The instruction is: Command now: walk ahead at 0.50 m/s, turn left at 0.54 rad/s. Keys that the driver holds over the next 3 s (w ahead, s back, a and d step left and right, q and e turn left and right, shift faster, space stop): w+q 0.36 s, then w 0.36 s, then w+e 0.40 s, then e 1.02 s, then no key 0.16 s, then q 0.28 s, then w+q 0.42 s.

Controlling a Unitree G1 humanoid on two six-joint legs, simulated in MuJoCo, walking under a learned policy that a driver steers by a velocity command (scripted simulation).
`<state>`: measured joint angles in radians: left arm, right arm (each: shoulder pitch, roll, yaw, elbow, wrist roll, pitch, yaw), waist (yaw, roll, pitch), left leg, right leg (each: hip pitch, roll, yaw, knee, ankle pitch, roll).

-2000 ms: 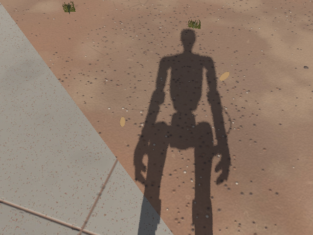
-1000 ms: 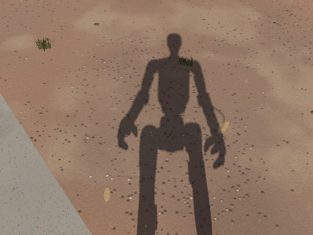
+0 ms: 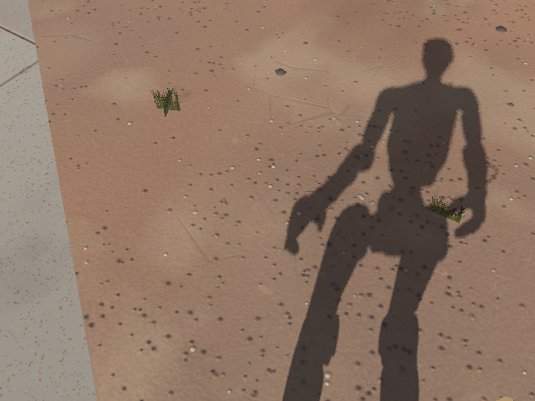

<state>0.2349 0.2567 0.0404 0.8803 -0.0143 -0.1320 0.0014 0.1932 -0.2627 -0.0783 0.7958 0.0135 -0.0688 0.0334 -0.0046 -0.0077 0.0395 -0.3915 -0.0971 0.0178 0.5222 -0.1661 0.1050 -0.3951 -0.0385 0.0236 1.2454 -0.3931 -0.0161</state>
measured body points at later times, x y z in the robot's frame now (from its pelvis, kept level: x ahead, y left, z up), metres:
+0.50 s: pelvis +0.28 -0.03 +0.01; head +0.30 -0.03 +0.46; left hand +0.35 +0.26 -0.09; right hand +0.44 -0.28 -0.11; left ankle +0.17 +0.07 -0.64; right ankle +0.36 -0.12 -0.73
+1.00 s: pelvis +0.50 +0.10 +0.01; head +0.52 +0.12 +0.46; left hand +0.49 +0.38 -0.12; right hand +0.71 -0.12 -0.08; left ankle +0.51 +0.20 -0.73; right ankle +0.49 -0.07 -0.64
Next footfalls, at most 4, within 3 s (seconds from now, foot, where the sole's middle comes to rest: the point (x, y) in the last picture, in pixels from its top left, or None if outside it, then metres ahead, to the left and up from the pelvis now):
0.36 right None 0.39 -0.11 -0.77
0.84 left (191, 362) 0.55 0.21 -0.77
1.34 right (270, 259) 0.84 0.02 -0.77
1.84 left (194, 253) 0.86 0.23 -0.77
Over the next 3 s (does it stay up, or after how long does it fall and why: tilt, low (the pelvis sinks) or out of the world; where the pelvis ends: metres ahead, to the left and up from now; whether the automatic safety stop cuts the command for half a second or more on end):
stays up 0.83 0.12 0.02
